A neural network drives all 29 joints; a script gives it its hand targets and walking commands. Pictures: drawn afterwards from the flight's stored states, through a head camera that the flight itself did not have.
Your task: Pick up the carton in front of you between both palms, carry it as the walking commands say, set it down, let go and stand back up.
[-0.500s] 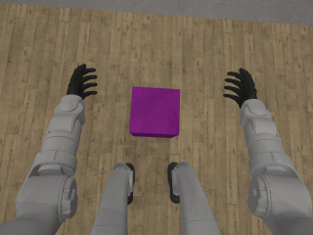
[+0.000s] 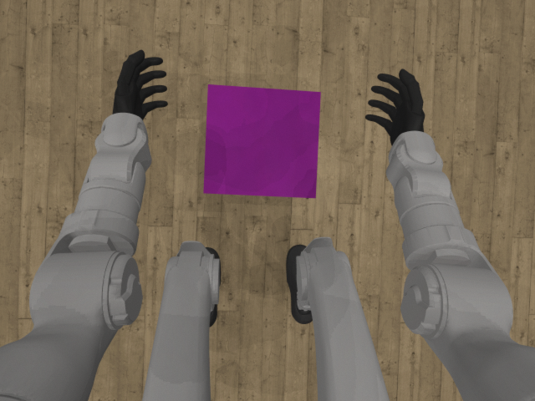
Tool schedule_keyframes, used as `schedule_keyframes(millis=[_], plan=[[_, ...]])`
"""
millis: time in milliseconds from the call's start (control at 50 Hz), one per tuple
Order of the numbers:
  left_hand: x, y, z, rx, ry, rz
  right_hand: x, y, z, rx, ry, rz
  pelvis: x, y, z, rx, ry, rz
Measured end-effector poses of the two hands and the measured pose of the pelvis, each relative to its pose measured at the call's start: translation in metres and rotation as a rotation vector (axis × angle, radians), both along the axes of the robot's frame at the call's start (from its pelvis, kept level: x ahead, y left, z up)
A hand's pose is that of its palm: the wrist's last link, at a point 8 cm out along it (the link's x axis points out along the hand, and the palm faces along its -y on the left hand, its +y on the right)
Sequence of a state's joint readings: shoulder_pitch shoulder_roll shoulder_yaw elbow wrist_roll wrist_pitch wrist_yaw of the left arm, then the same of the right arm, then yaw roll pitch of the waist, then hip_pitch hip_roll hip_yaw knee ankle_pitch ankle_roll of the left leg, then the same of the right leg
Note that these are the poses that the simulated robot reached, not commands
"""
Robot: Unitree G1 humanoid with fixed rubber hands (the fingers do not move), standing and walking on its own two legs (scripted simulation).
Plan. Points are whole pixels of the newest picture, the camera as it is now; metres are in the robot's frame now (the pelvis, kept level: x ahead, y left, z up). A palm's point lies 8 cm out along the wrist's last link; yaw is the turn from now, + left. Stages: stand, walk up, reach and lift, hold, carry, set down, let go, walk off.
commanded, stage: reach and lift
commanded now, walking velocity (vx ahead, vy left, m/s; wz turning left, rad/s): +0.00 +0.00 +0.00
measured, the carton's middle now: (259, 150) +0.46 -0.01 -0.42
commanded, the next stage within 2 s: none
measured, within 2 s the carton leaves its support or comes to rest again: leaves its support in 1.38 s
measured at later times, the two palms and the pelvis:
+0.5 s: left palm (170, 136) +0.47 +0.17 -0.34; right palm (353, 146) +0.46 -0.20 -0.33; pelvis -0.04 +0.01 -0.15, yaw +0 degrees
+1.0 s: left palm (173, 141) +0.47 +0.16 -0.34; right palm (341, 148) +0.45 -0.18 -0.34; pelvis -0.05 +0.00 -0.17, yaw +0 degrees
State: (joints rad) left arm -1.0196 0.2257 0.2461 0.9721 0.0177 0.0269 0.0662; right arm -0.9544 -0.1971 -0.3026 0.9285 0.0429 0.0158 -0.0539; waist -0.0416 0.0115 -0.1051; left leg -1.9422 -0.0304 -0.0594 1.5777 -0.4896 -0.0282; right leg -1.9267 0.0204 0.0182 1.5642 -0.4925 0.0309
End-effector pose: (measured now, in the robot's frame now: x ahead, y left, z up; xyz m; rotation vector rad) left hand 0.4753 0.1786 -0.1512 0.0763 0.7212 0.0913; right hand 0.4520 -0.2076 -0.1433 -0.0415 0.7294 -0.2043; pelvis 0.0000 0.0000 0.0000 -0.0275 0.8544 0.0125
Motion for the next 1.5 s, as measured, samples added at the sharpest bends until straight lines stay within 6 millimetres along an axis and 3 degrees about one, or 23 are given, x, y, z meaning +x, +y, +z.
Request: schedule_keyframes(millis=[80,280,500,600,700,940,1100,1340,1440,1500], plan=[[-0.002,0.008,-0.043,0.008,-0.012,0.008,0.004,0.001,-0.040,-0.004,-0.028,0.011,-0.006,0.002,-0.035,-0.003,0.004,-0.006],[-0.008,0.008,-0.121,0.005,-0.006,0.003,-0.003,0.007,-0.122,0.002,-0.014,0.008,-0.026,0.008,-0.105,0.000,-0.049,-0.001],[-0.002,-0.010,-0.190,-0.015,0.020,-0.013,0.003,0.010,-0.191,0.012,0.024,0.001,-0.043,0.007,-0.155,0.002,-0.133,0.002],[-0.001,-0.001,-0.212,0.032,0.044,-0.017,0.003,0.015,-0.217,0.027,0.038,0.015,-0.041,0.005,-0.165,0.007,-0.169,-0.008],[0.003,0.004,-0.204,0.012,0.001,0.013,0.007,0.006,-0.213,-0.001,0.002,0.024,-0.036,0.003,-0.172,0.017,-0.177,-0.004],[-0.013,-0.013,-0.192,-0.018,0.020,-0.002,-0.002,0.025,-0.197,0.030,0.000,0.053,-0.043,0.000,-0.169,0.016,-0.196,-0.004],[-0.001,-0.037,-0.193,-0.048,0.010,-0.037,0.010,0.041,-0.198,0.031,-0.003,0.086,-0.048,0.001,-0.168,0.015,-0.176,-0.002],[0.005,-0.040,-0.195,-0.040,0.033,0.003,0.017,0.047,-0.199,0.036,0.020,0.038,-0.040,0.003,-0.173,0.015,-0.169,-0.016],[0.003,-0.033,-0.179,-0.039,0.008,0.013,0.017,0.053,-0.185,0.059,-0.008,0.030,-0.036,0.004,-0.176,0.011,-0.178,-0.013],[-0.004,-0.029,-0.161,-0.049,-0.015,0.030,0.012,0.058,-0.166,0.084,-0.032,0.020,-0.036,0.004,-0.172,0.011,-0.182,-0.008]])
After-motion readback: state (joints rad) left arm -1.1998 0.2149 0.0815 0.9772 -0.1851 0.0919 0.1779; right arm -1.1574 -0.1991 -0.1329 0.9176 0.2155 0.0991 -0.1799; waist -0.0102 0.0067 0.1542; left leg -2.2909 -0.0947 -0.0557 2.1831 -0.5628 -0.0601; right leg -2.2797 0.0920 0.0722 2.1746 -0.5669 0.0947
